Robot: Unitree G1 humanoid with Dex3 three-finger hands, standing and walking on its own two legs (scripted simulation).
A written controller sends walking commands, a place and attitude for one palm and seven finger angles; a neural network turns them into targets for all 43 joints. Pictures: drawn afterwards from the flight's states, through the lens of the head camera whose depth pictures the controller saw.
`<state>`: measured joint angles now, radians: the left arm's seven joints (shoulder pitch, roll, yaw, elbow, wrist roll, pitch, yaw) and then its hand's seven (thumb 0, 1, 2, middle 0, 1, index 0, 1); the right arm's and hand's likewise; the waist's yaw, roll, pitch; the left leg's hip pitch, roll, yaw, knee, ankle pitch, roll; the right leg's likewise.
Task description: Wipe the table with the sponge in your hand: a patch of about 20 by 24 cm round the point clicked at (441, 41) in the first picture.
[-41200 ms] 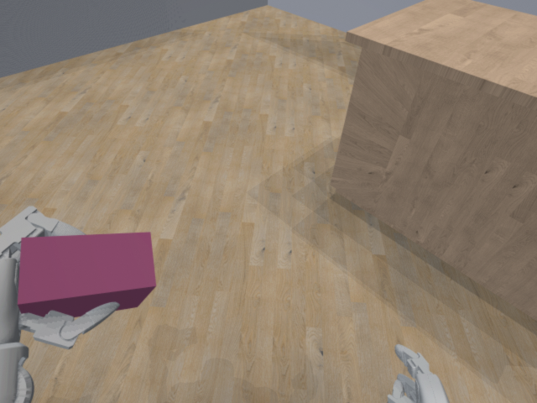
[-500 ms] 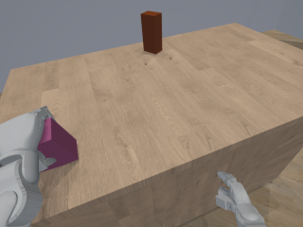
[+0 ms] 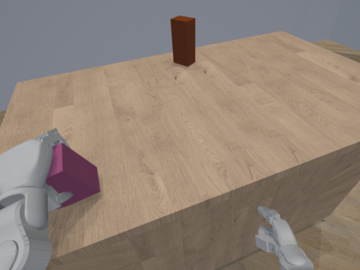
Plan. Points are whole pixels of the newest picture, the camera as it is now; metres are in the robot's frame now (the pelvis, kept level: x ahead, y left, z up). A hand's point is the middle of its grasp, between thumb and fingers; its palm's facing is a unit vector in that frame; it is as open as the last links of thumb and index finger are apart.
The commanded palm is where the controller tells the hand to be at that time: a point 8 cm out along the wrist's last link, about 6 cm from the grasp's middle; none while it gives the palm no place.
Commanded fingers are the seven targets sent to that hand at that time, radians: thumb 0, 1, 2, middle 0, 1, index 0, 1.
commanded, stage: lift the sponge slowly off the table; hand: left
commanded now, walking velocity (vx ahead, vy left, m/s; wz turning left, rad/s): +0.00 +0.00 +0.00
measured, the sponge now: (64, 183) +0.22 +0.29 +0.12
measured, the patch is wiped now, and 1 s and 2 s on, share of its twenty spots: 0.90 0.90 0.90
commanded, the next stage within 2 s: bring the sponge back beside the body in 1.80 s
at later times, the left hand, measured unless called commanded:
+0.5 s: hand (61, 173) +0.21 +0.26 +0.18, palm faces +0.27 -0.21 -0.94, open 10.1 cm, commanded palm +0.15 +0.26 +0.24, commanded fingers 0.00 0.10 1.30 -1.20 -1.60 -1.20 -1.60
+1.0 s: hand (51, 164) +0.20 +0.26 +0.20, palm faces +0.24 -0.10 -0.97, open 10.1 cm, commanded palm +0.16 +0.26 +0.27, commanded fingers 0.00 0.10 1.30 -1.20 -1.60 -1.20 -1.60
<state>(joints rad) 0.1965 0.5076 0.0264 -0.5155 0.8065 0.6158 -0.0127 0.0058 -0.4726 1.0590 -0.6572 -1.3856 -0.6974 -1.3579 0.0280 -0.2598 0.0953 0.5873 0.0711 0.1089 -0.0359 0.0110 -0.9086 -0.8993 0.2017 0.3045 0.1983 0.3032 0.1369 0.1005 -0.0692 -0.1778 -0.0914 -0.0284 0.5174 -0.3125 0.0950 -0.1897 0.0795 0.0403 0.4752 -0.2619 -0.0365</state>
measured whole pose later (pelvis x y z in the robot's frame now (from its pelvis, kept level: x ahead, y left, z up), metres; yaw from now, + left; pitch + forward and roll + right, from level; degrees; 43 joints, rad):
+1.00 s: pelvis -0.04 -0.05 +0.00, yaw +1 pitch -5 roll +0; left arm -0.09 0.67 0.01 -0.25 0.77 0.58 -0.17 -0.01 -0.51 1.06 -0.71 -1.34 -0.74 -1.32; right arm -0.02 -0.28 0.11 0.62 0.08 0.05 -0.10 0.01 -0.91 -0.90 0.20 0.30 0.20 0.30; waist 0.14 0.10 -0.03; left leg -0.15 -0.05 -0.05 0.50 -0.25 0.02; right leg -0.17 0.11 0.01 0.47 -0.20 -0.10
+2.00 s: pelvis -0.04 -0.03 +0.00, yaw +0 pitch -5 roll +0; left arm -0.20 0.69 0.03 -0.35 0.72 0.62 -0.21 -0.01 -0.51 1.06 -0.71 -1.34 -0.75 -1.31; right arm -0.03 -0.26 0.12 0.59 0.08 0.08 -0.09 0.01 -0.91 -0.90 0.20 0.30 0.20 0.30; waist 0.15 0.10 -0.03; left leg -0.16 -0.08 -0.03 0.48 -0.24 0.05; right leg -0.18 0.09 0.03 0.47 -0.20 -0.07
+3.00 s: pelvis -0.04 -0.04 +0.00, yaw -1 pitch -6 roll +0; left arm 0.03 0.66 0.09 -0.60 0.64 0.67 -0.14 -0.01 -0.51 1.06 -0.72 -1.34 -0.75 -1.31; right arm -0.03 -0.26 0.12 0.57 0.09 0.09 -0.09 0.01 -0.91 -0.90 0.20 0.30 0.20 0.30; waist 0.16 0.11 -0.03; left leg -0.14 -0.06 -0.03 0.50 -0.25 0.04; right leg -0.16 0.11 0.04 0.47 -0.20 -0.08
